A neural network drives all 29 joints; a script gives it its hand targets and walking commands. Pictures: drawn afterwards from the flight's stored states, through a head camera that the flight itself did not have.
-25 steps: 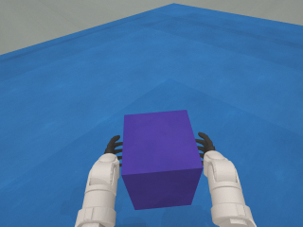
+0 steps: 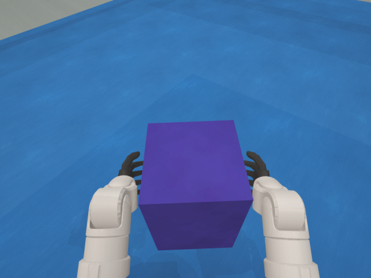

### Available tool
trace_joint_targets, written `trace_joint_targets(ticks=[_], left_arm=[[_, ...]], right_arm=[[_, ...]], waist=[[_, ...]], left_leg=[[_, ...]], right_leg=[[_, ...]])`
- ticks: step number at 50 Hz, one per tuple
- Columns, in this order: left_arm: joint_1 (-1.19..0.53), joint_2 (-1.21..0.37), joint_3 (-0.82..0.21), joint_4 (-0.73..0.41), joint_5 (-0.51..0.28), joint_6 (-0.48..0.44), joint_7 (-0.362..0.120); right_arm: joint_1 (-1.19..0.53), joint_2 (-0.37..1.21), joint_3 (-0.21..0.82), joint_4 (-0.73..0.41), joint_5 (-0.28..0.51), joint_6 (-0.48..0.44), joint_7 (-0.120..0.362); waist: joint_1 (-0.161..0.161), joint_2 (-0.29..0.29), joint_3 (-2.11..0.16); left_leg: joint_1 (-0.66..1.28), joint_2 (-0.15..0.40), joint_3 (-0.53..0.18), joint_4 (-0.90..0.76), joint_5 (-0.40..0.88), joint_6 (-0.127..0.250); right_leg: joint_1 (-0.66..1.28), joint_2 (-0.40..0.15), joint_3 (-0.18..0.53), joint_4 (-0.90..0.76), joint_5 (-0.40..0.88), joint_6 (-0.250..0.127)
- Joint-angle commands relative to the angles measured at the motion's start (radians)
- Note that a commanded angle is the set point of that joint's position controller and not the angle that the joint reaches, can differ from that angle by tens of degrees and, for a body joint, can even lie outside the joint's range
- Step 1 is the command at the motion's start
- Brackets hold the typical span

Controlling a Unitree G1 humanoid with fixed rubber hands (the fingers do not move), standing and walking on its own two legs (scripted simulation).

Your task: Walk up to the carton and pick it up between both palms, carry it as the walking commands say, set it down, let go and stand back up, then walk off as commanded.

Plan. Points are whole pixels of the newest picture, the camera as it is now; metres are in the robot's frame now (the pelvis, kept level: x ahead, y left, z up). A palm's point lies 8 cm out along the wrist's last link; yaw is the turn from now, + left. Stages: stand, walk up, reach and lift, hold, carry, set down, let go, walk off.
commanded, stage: carry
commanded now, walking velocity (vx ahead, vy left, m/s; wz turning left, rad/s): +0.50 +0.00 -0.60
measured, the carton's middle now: (193, 189) +0.30 +0.01 +0.01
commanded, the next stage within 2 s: none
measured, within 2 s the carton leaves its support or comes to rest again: neither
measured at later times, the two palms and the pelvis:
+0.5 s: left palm (181, 104) +0.54 +0.05 +0.07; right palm (283, 120) +0.47 -0.22 +0.07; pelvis +0.23 -0.02 +0.00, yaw -15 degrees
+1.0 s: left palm (197, 69) +0.73 +0.00 +0.07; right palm (282, 75) +0.68 -0.27 +0.07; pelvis +0.43 -0.08 +0.00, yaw -10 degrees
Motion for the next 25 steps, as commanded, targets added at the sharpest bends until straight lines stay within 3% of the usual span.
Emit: trace_joint_targets(ticks=[1, 2, 3, 4, 5, 7, 8, 11, 12, 13, 14, 15, 16, 17, 18, 19, 21, 22, 23, 25], left_arm=[[-0.565, -0.996, -0.668, -0.219, -0.440, -0.006, -0.248], [-0.549, -0.991, -0.656, -0.232, -0.419, -0.004, -0.245], [-0.548, -0.978, -0.632, -0.231, -0.394, -0.002, -0.241], [-0.505, -0.968, -0.616, -0.217, -0.363, 0.001, -0.236], [-0.492, -0.964, -0.611, -0.216, -0.345, 0.002, -0.235], [-0.541, -0.985, -0.644, -0.254, -0.356, -0.003, -0.234], [-0.592, -1.005, -0.660, -0.292, -0.374, -0.006, -0.235], [-0.596, -1.016, -0.664, -0.310, -0.385, -0.009, -0.239], [-0.596, -1.016, -0.668, -0.314, -0.391, -0.008, -0.242], [-0.559, -1.002, -0.664, -0.304, -0.387, -0.004, -0.244], [-0.542, -0.999, -0.660, -0.288, -0.383, -0.001, -0.246], [-0.556, -1.003, -0.671, -0.297, -0.397, 0.003, -0.249], [-0.596, -0.990, -0.688, -0.305, -0.407, 0.008, -0.253], [-0.622, -0.981, -0.703, -0.320, -0.423, 0.014, -0.257], [-0.620, -0.977, -0.692, -0.301, -0.426, 0.020, -0.260], [-0.623, -0.984, -0.693, -0.271, -0.440, 0.025, -0.265], [-0.614, -1.022, -0.702, -0.278, -0.443, 0.015, -0.268], [-0.569, -1.025, -0.696, -0.270, -0.429, 0.009, -0.262], [-0.571, -1.028, -0.697, -0.275, -0.425, 0.005, -0.257], [-0.541, -1.030, -0.692, -0.274, -0.407, -0.001, -0.250]], right_arm=[[-0.489, 0.946, 0.667, -0.194, 0.401, 0.044, 0.226], [-0.507, 0.950, 0.677, -0.203, 0.413, 0.056, 0.233], [-0.495, 0.960, 0.686, -0.196, 0.424, 0.068, 0.242], [-0.476, 0.970, 0.685, -0.163, 0.438, 0.077, 0.253], [-0.488, 0.987, 0.683, -0.143, 0.455, 0.082, 0.265], [-0.506, 1.003, 0.692, -0.133, 0.467, 0.078, 0.283], [-0.528, 1.016, 0.689, -0.144, 0.474, 0.073, 0.286], [-0.554, 1.033, 0.698, -0.195, 0.476, 0.066, 0.275], [-0.553, 1.036, 0.701, -0.206, 0.473, 0.066, 0.270], [-0.515, 1.023, 0.692, -0.203, 0.460, 0.064, 0.264], [-0.492, 1.024, 0.682, -0.185, 0.449, 0.063, 0.262], [-0.448, 1.002, 0.664, -0.172, 0.429, 0.057, 0.257], [-0.446, 0.977, 0.651, -0.159, 0.413, 0.054, 0.252], [-0.441, 0.967, 0.633, -0.166, 0.403, 0.054, 0.245], [-0.411, 0.995, 0.633, -0.120, 0.392, 0.058, 0.244], [-0.401, 1.007, 0.636, -0.114, 0.377, 0.057, 0.245], [-0.465, 1.012, 0.647, -0.167, 0.377, 0.050, 0.248], [-0.478, 1.004, 0.650, -0.198, 0.385, 0.050, 0.252], [-0.498, 1.001, 0.649, -0.204, 0.394, 0.051, 0.255], [-0.474, 0.997, 0.654, -0.199, 0.398, 0.054, 0.262]], waist=[[-0.005, -0.011, -0.378], [0.020, -0.220, -0.412], [0.007, -0.299, -0.384], [0.006, -0.207, -0.372], [0.010, -0.136, -0.356], [0.009, -0.084, -0.283], [0.006, -0.071, -0.273], [-0.006, -0.210, -0.287], [-0.020, -0.221, -0.301], [-0.041, -0.187, -0.312], [-0.052, -0.089, -0.338], [-0.076, 0.154, -0.388], [-0.059, 0.313, -0.336], [-0.048, 0.262, -0.308], [-0.052, 0.173, -0.287], [-0.057, 0.110, -0.274], [-0.055, 0.130, -0.272], [-0.056, 0.132, -0.271], [-0.047, 0.182, -0.285], [-0.040, 0.143, -0.326]], left_leg=[[-0.104, 0.050, 0.089, 0.304, 0.264, -0.001], [-0.370, -0.019, 0.075, 0.507, 0.058, -0.036], [-0.565, -0.067, -0.007, 0.645, -0.234, -0.040], [-0.606, -0.049, -0.090, 0.698, -0.259, -0.020], [-0.602, -0.040, -0.103, 0.663, -0.258, -0.010], [-0.500, -0.008, -0.112, 0.466, -0.314, -0.023], [-0.455, -0.018, -0.096, 0.391, -0.285, -0.031], [-0.285, -0.067, -0.041, 0.183, -0.079, -0.020], [-0.184, -0.085, -0.013, 0.089, 0.009, -0.012], [-0.022, -0.102, 0.022, -0.031, 0.113, 0.000], [0.211, -0.039, -0.036, -0.086, 0.147, 0.019], [0.446, 0.202, -0.313, -0.167, -0.031, 0.085], [0.506, 0.398, -0.530, -0.207, -0.007, 0.170], [0.483, 0.404, -0.528, -0.162, 0.139, 0.211], [0.448, 0.390, -0.455, -0.110, 0.449, 0.229], [0.407, 0.371, -0.380, -0.099, 0.535, 0.215], [0.364, 0.277, -0.193, -0.070, 0.552, 0.157], [0.354, 0.236, -0.118, -0.026, 0.632, 0.128], [0.327, 0.195, -0.034, 0.026, 0.661, 0.092], [0.211, 0.121, 0.050, 0.090, 0.644, 0.036]], right_leg=[[0.574, -0.016, 0.066, -0.266, 0.156, -0.078], [0.789, -0.202, 0.363, -0.298, 0.152, -0.162], [0.886, -0.337, 0.580, -0.300, 0.381, -0.232], [0.884, -0.360, 0.610, -0.262, 0.580, -0.273], [0.810, -0.361, 0.577, -0.242, 0.605, -0.278], [0.591, -0.310, 0.433, -0.288, 0.406, -0.240], [0.535, -0.282, 0.380, -0.307, 0.350, -0.227], [0.443, -0.233, 0.318, -0.315, 0.243, -0.186], [0.385, -0.207, 0.280, -0.299, 0.199, -0.163], [0.280, -0.159, 0.200, -0.232, 0.157, -0.129], [0.116, -0.100, 0.123, -0.108, 0.113, -0.081], [-0.127, -0.013, 0.027, 0.122, 0.041, -0.012], [-0.320, 0.006, 0.032, 0.263, -0.175, 0.017], [-0.333, -0.050, 0.107, 0.334, -0.193, 0.013], [-0.298, -0.044, 0.070, 0.294, -0.228, 0.007], [-0.253, -0.035, 0.039, 0.170, -0.224, -0.001], [-0.126, -0.010, -0.003, -0.018, -0.107, 0.007], [-0.067, 0.033, -0.036, -0.079, -0.022, 0.011], [0.033, 0.055, -0.074, -0.184, 0.087, 0.012], [0.292, 0.032, -0.076, -0.259, 0.271, -0.004]])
